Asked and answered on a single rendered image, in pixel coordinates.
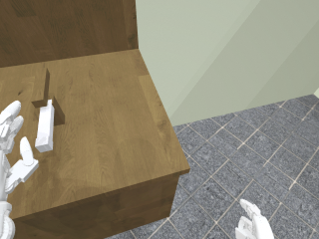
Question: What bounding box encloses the left robot forearm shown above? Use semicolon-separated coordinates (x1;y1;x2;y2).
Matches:
0;201;16;239

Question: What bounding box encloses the left robot hand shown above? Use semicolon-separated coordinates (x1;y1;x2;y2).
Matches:
0;101;39;202

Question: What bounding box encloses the tap lever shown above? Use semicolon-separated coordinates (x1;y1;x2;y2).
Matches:
35;100;55;152

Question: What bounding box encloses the right robot hand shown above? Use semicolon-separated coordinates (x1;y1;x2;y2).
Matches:
235;198;274;239

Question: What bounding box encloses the counter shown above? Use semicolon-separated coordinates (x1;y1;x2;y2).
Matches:
0;0;190;239

